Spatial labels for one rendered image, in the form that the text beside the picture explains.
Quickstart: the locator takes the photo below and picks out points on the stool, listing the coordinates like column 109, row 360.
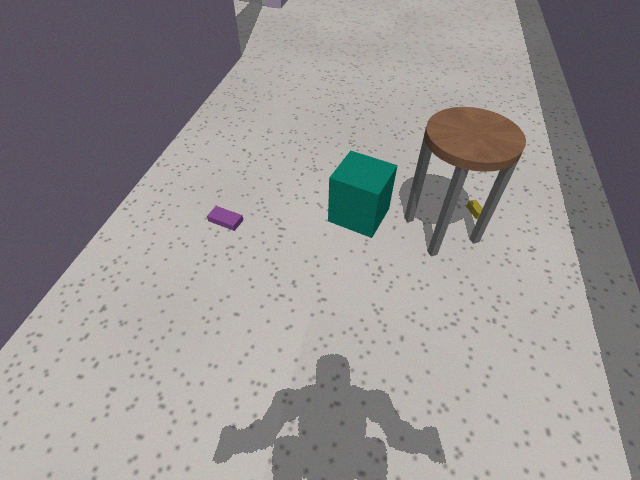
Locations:
column 471, row 139

